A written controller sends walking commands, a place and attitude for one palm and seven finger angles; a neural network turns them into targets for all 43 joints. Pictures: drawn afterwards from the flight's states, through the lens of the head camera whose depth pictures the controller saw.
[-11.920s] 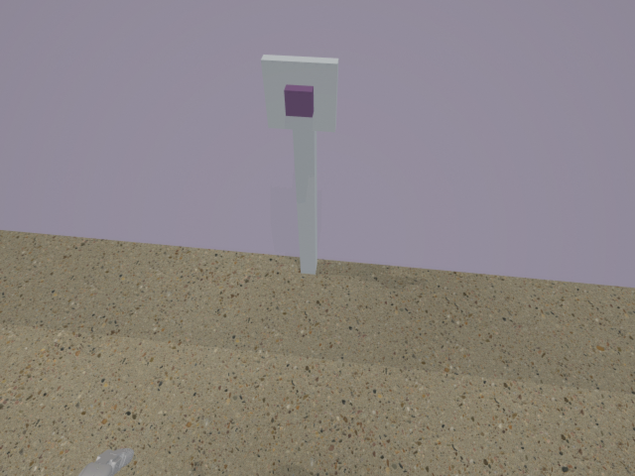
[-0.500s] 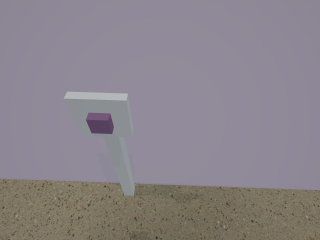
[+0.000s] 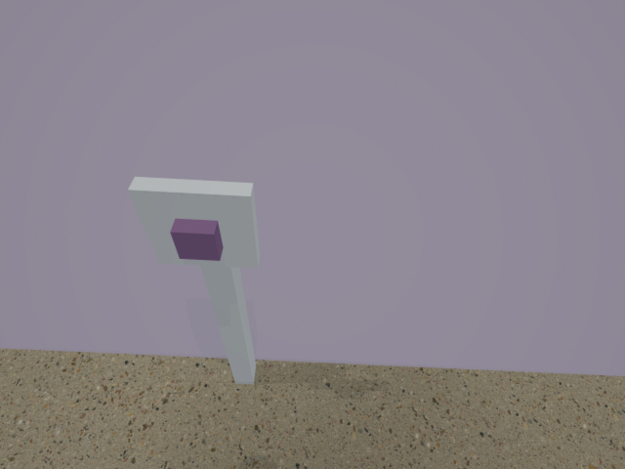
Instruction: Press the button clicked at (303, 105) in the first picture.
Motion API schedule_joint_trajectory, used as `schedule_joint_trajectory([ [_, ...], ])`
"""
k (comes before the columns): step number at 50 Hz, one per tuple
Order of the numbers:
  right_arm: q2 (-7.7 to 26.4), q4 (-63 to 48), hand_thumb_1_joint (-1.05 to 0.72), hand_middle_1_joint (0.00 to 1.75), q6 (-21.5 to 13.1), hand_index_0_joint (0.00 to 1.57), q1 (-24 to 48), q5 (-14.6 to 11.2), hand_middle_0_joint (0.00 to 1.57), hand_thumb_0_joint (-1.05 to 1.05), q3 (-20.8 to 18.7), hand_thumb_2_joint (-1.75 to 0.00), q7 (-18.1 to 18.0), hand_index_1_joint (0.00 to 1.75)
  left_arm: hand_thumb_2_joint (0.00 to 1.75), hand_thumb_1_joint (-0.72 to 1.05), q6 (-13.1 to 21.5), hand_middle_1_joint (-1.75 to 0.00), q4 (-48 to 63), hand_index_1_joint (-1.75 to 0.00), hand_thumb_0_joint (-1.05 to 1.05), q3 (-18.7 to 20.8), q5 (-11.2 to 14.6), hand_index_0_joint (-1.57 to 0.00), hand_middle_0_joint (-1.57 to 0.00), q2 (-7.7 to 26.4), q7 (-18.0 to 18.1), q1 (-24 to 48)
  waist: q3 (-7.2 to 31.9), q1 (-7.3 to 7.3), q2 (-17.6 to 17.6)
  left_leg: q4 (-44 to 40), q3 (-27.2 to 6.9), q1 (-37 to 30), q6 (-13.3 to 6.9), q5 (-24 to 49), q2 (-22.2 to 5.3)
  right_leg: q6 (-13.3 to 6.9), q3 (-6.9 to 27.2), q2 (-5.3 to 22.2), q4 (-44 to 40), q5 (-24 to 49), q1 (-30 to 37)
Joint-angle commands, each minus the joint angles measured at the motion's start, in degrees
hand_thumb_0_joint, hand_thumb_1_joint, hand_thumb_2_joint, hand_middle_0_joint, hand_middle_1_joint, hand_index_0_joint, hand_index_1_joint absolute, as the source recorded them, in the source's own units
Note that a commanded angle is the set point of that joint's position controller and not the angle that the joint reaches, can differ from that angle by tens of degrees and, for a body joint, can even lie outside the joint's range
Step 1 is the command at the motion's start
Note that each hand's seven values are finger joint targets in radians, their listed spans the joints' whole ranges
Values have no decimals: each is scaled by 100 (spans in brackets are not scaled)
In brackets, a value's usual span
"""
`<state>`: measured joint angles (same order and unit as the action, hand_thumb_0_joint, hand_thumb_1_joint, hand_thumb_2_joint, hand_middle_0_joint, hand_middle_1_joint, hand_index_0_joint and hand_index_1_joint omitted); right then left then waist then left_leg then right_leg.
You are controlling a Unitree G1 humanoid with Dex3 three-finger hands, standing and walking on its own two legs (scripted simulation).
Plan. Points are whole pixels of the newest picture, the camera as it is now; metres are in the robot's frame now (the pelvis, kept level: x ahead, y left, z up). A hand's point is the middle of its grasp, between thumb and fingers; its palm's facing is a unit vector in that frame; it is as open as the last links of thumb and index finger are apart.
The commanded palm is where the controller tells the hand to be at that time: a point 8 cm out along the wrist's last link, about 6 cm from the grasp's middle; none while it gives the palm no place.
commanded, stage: look again from close up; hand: left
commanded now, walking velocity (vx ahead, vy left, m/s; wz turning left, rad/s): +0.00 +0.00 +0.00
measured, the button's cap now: (198, 238) +0.45 +0.22 +0.00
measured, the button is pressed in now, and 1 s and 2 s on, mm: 0 0 0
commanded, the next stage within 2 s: raise the hand and make a fist in 0.22 s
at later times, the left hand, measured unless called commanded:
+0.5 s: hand (157, 443) +0.15 +0.20 -0.03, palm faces +0.25 -0.96 -0.13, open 7.0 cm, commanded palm +0.08 +0.24 -0.06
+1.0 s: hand out of the picture +0.12 +0.16 -0.03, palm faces -0.06 -1.00 -0.08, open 3.7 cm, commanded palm +0.09 +0.24 -0.04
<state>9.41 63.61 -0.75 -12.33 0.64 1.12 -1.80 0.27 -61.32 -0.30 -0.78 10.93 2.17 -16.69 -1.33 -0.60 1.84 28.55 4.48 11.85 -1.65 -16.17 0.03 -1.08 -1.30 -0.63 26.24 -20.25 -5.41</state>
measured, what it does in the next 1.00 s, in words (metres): lowers itself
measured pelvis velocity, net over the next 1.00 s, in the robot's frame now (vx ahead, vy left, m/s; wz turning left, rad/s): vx -0.09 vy -0.02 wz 0.05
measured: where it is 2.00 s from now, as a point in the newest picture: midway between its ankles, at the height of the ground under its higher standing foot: outside the picture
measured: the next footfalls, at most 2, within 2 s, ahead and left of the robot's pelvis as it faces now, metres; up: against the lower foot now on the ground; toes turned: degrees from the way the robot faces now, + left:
none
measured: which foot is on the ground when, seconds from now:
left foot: down 0.00-1.00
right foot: down 0.00-1.00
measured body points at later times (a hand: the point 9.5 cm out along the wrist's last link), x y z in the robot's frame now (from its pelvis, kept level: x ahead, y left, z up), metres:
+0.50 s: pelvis -0.04 +0.01 -0.01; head -0.04 -0.01 +0.44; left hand +0.14 +0.25 -0.02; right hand +0.07 -0.23 -0.13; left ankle -0.01 +0.10 -0.74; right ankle -0.07 -0.10 -0.74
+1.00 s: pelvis -0.09 -0.02 -0.10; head -0.04 -0.01 +0.34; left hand +0.12 +0.22 -0.02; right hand +0.12 -0.23 -0.17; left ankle -0.01 +0.10 -0.74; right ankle -0.07 -0.10 -0.74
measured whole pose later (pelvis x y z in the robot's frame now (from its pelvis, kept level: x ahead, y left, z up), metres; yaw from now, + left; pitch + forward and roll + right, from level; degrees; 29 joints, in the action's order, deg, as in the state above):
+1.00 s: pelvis -0.09 -0.02 -0.10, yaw +3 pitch +13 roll -3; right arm 12.0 32.0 -11.4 -9.8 -1.7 2.1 -4.5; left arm 27.9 0.7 6.1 15.5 14.5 -18.4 -19.4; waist 7.5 -1.4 -2.7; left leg 69.9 -2.1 57.9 -0.4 -25.0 -2.4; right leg -3.7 -8.3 -1.8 68.8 -32.6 -49.3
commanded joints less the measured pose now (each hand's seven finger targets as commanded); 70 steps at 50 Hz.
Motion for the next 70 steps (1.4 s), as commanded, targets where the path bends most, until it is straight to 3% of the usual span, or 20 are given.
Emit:
schedule_joint_trajectory([
  [1,750,-204,-90,30,-82,20,-170,0,20,0,-135,-90,-27,30,90,90,80,-30,146,-30,0,99,-10,-20,-20,628,44,-363,-21,24,-148,-401,-660,-283,-154,1748,-656,-93,437,621,-375,1810,-358],
  [15,853,-136,-90,30,-101,20,-125,-8,20,0,-150,-90,-2,30,90,90,81,-30,55,-30,0,83,-13,-20,-20,671,6,-319,-106,5,-154,-670,-780,-208,-178,1270,-684,-95,475,639,-550,1123,-473],
  [16,776,-493,-90,30,-146,20,45,-46,20,0,-143,-90,13,30,90,90,229,-30,-64,-30,0,23,-90,-20,-20,418,247,-687,-249,-16,-648,542,-579,-119,9,2808,-642,39,727,865,-504,3284,-797],
  [17,1672,-2411,-90,30,-920,20,-427,-348,20,0,-392,-90,-160,30,90,90,1289,-33,8848,-33,0,866,1092,-23,-23,1878,254,3264,2633,607,-1688,-186,-757,-1888,69,3309,-160,-87,-27,344,180,3012,-615],
  [18,1049,-2106,-90,30,-1513,20,83,-292,20,0,-111,-90,-320,30,90,90,963,-36,7491,-36,0,691,642,-25,-25,1341,455,855,2612,33,-2519,-524,-777,-2697,56,4128,-548,-165,-104,88,818,1332,-1088],
  [19,1022,-1701,-90,30,-1597,20,83,-246,20,0,-258,-90,-364,30,90,90,683,-39,6852,-39,0,459,741,-28,-28,824,724,643,2038,206,-1845,-438,-748,-1721,286,3631,-500,-68,-244,117,928,508,-1305],
  [20,797,-1700,-90,30,-1540,20,-202,-338,20,0,-249,-90,-231,30,90,90,194,-42,5421,-42,0,-368,788,-31,-31,-600,620,-986,1109,339,-1104,-512,-856,-1274,138,2827,-508,-1,-334,105,906,275,-1785],
  [21,1099,-2255,-90,30,-1526,20,-7,-371,20,0,-315,-90,-200,30,90,90,410,-45,6536,-45,0,-191,1055,-34,-34,-298,494,129,464,296,-564,-392,-919,-405,102,1786,-413,10,-401,156,699,349,-1744],
  [24,1261,-2694,-90,30,-1500,20,219,-195,20,0,-440,-90,-207,30,90,90,1287,-54,5005,-54,0,513,999,-42,-42,63,37,-451,-331,336,1148,533,-776,1208,43,-59,-56,22,-455,89,466,-192,-2726],
  [27,1201,-3120,-90,30,-1456,20,576,-26,20,0,-547,-90,0,30,90,90,2568,-63,4618,-63,0,653,1266,-50,-50,-258,-922,-1624,550,-210,1757,1512,-631,2272,168,134,-26,-12,-476,-29,1724,-33,-3352],
  [30,1234,-3656,-90,30,-1385,20,794,-79,20,0,-659,-90,255,30,90,90,3424,-72,4663,-72,0,1176,1507,-58,-58,321,-1970,-1858,1273,-429,370,2247,-392,2723,260,262,122,-121,-126,89,2411,401,-3266],
  [33,1190,-4244,-90,30,-1229,20,1001,-209,20,0,-619,-90,199,30,90,90,3175,-81,5485,-81,0,1516,1643,-67,-67,750,-2125,-1293,1724,-473,-379,2568,-203,3093,150,-273,170,-92,178,127,2509,-327,-3429],
  [39,971,-4309,-90,30,-1291,20,561,-112,20,0,-485,-90,-132,30,90,90,3889,-99,8630,-99,0,1231,1661,-83,-83,971,-1309,1009,2085,259,-817,3090,-590,3130,-54,-1241,-97,-39,640,3,2414,-1909,-4383],
  [41,1005,-4162,-90,30,-1408,20,426,-108,20,0,-417,-90,-224,30,90,90,4112,-105,8597,-105,0,725,1576,-89,-89,698,-1330,632,1914,416,-862,3216,-644,3180,-81,-1321,-126,-77,634,-35,2428,-1981,-4628],
  [45,1174,-3932,-90,30,-1498,20,307,-192,20,0,-320,-90,-328,30,90,90,3596,-117,7353,-117,0,526,1596,-100,-100,817,-1915,212,1320,612,-394,3408,-727,3737,-93,-1372,-143,12,671,-25,2244,-2083,-4642],
  [49,1179,-4199,-90,30,-1275,20,479,-355,20,0,-341,-90,-402,30,90,90,2067,-129,6305,-129,0,1126,1723,-111,-111,1108,-2242,-524,1578,70,8,3103,-643,3806,-96,-1167,-35,79,782,65,1909,-2196,-3844],
  [52,1007,-4427,-90,30,-1109,20,554,-345,20,0,-372,-90,-397,30,90,90,1519,-138,7085,-138,0,1776,2007,-119,-119,1198,-1882,-695,2255,-259,18,2837,-600,3260,-63,-423,-2,144,650,141,1955,-1108,-3009],
  [56,772,-4162,-90,30,-1114,20,380,-211,20,0,-423,-90,-282,30,90,90,2204,-150,7703,-150,0,1929,1915,-130,-130,949,-1158,-925,2336,-286,-157,2705,-679,2822,-3,515,-121,85,135,-10,2558,782,-3069],
  [62,1073,-3916,-90,30,-1239,20,208,-129,20,0,-442,-90,-149,30,90,90,3068,-150,6987,-150,0,955,1541,-130,-130,597,-1548,-613,1590,290,-247,2882,-782,3089,-40,-159,-147,25,-88,-95,2725,-267,-4332],
  [70,1105,-4159,-90,30,-1278,20,184,-233,20,0,-465,-90,-278,30,90,90,2735,-150,8015,-150,0,1721,1940,-130,-130,1199,-1712,-639,2740,-80,-643,2523,-801,2205,-28,417,-134,-45,-187,-151,2674,205,-3559],
])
